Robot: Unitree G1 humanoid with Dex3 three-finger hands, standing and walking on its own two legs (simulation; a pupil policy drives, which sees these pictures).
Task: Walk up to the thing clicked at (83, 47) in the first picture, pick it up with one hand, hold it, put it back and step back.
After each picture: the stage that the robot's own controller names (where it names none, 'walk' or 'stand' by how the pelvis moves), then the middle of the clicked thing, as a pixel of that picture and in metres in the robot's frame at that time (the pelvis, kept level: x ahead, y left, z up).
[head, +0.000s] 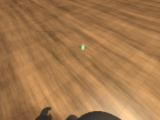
stand; (82, 46) +1.50 +0.20 -0.72
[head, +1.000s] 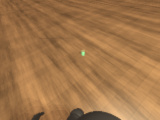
walk; (83, 52) +1.38 +0.28 -0.71
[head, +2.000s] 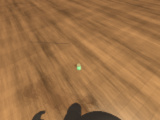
walk; (78, 66) +0.89 +0.26 -0.71
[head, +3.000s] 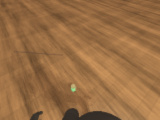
walk; (73, 87) +0.52 +0.20 -0.69
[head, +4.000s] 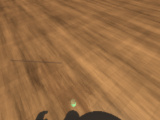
stand; (73, 102) +0.31 +0.19 -0.70
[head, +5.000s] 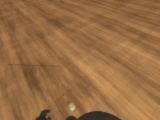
stand; (72, 106) +0.29 +0.20 -0.73
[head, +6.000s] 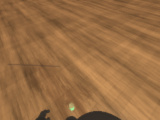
stand; (71, 106) +0.29 +0.20 -0.73
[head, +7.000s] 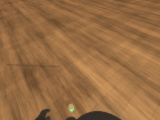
stand; (71, 107) +0.28 +0.20 -0.73
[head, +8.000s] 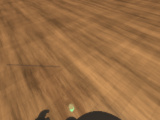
go down; (71, 107) +0.28 +0.20 -0.73
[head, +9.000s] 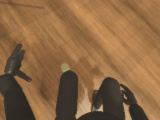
go down; (64, 67) +0.37 +0.22 -0.35
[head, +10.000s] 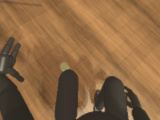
approach; (64, 67) +0.36 +0.23 -0.31
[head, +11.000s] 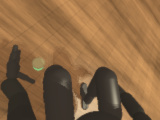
close in; (38, 64) +0.34 +0.26 -0.22
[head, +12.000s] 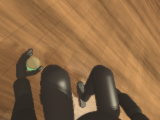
close; (33, 64) +0.34 +0.27 -0.21
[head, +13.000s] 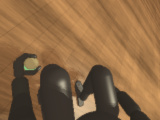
lift; (30, 65) +0.34 +0.27 -0.22
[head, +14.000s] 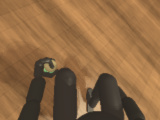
lift; (50, 67) +0.31 +0.27 -0.12
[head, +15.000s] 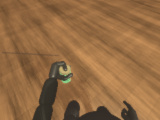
lift; (65, 74) +0.32 +0.17 +0.03
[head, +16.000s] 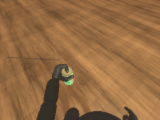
hold; (68, 76) +0.32 +0.17 +0.00
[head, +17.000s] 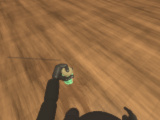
hold; (67, 75) +0.32 +0.17 +0.00
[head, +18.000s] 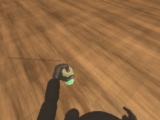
hold; (68, 76) +0.32 +0.17 +0.00
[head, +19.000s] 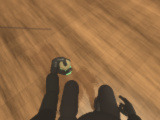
crouch; (65, 67) +0.37 +0.18 -0.08
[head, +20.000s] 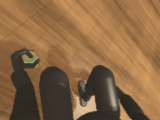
lower; (30, 60) +0.37 +0.28 -0.22
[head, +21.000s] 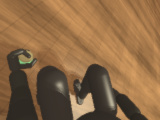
lower; (26, 60) +0.38 +0.28 -0.22
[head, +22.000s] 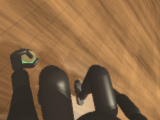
lower; (28, 59) +0.37 +0.27 -0.22
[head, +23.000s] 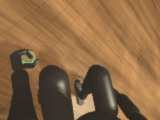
lower; (28, 60) +0.37 +0.28 -0.22
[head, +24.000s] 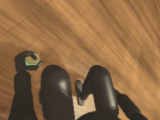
loosen; (32, 61) +0.36 +0.27 -0.22
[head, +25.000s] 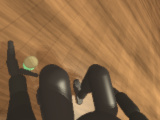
withdraw; (30, 63) +0.35 +0.26 -0.22
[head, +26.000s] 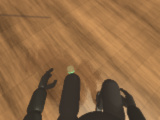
walk; (70, 70) +0.38 +0.20 -0.38
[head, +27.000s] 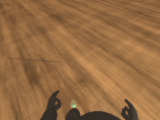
stand; (73, 103) +0.31 +0.16 -0.66
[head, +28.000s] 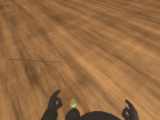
stand; (73, 102) +0.32 +0.17 -0.67
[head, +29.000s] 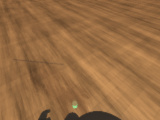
stand; (74, 104) +0.33 +0.15 -0.71
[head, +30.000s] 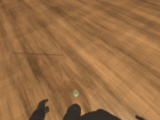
walk; (75, 93) +0.37 +0.17 -0.70
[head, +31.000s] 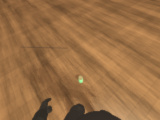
walk; (80, 79) +0.58 +0.16 -0.70
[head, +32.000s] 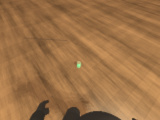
stand; (78, 64) +0.90 +0.19 -0.70
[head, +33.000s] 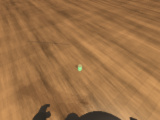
stand; (79, 67) +0.92 +0.18 -0.72
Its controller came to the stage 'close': yes
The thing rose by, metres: 0.70
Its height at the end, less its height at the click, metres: +0.00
